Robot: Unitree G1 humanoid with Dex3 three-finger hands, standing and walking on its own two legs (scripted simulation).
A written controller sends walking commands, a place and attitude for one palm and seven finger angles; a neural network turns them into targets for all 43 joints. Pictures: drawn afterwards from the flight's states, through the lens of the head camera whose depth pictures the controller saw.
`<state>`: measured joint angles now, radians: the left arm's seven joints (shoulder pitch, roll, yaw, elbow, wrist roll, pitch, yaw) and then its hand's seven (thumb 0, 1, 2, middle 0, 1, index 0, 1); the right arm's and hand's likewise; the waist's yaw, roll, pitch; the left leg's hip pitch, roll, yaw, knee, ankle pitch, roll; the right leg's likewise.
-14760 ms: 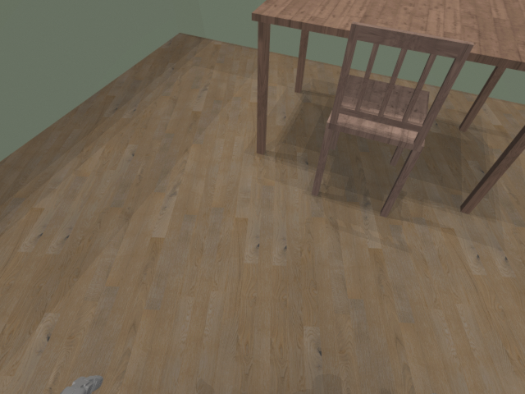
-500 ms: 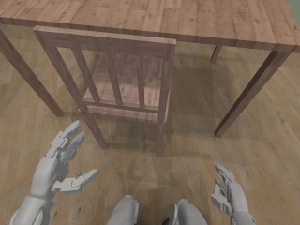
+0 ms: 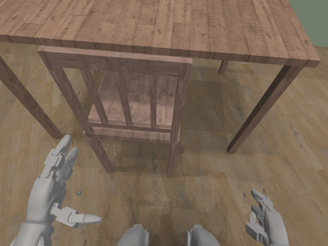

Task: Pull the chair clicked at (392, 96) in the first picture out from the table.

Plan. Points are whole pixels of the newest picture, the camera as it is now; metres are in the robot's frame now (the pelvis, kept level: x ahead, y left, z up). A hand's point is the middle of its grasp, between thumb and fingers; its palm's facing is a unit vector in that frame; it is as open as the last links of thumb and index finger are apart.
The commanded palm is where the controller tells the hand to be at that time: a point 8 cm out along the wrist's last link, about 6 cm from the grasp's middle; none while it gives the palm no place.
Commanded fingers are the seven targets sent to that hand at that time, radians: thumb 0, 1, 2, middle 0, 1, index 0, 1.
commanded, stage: raise the hand toward the chair's back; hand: left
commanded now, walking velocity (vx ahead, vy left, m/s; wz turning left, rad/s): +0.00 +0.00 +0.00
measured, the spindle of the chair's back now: (124, 101) +0.51 +0.15 -0.02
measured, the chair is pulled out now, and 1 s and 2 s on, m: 0.00 0.00 0.00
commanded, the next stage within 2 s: aim the fingers beside a spindle in 0.90 s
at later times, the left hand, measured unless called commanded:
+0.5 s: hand (64, 176) +0.25 +0.23 +0.05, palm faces -0.01 -1.00 -0.05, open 16.9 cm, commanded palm +0.23 +0.28 +0.05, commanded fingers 0.00 -0.50 0.30 -0.06 -0.08 -0.06 -0.08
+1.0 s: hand (72, 179) +0.25 +0.21 +0.04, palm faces +0.00 -1.00 -0.05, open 16.9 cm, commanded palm +0.23 +0.27 +0.05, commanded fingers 0.00 -0.50 0.30 -0.06 -0.08 -0.06 -0.08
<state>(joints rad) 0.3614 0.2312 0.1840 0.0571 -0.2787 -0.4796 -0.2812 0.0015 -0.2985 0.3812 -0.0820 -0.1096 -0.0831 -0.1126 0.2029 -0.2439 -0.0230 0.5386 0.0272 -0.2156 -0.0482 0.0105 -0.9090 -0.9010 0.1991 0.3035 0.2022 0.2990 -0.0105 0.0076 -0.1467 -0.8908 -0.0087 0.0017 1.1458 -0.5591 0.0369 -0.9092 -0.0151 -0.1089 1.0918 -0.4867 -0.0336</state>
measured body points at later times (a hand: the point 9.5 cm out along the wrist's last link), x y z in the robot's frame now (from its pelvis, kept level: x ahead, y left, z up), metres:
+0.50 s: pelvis +0.01 +0.02 +0.01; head +0.09 +0.04 +0.45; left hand +0.25 +0.28 +0.05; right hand +0.18 -0.22 -0.07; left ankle +0.00 +0.09 -0.65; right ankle +0.02 -0.10 -0.65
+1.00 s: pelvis +0.01 +0.01 +0.01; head +0.09 +0.02 +0.45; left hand +0.24 +0.26 +0.05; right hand +0.19 -0.23 -0.07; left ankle +0.00 +0.09 -0.65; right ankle +0.02 -0.10 -0.65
